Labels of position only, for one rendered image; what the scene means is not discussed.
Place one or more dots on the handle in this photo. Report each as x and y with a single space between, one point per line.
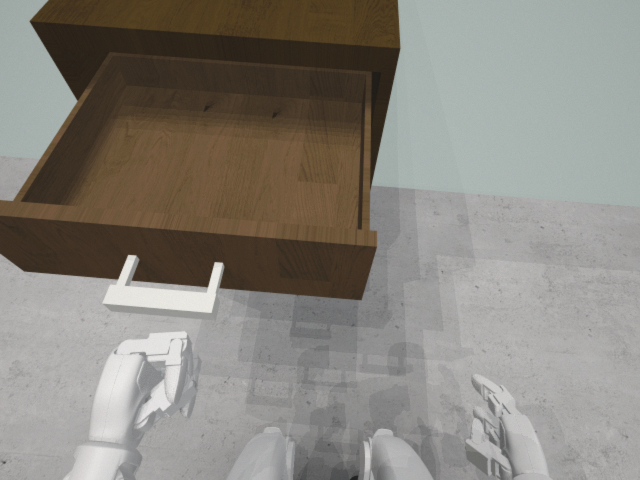
163 302

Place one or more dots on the left robot forearm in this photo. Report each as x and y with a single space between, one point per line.
104 461

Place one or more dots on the robot left thigh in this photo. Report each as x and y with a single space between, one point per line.
267 456

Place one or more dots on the robot left hand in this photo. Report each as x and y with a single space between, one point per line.
162 365

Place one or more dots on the robot right thigh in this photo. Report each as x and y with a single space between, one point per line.
390 458

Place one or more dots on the robot thigh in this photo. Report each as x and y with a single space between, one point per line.
390 458
267 456

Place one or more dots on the robot right hand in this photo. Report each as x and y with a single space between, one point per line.
513 447

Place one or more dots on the cabinet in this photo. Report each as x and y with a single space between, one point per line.
361 35

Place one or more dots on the drawer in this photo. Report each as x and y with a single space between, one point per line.
185 162

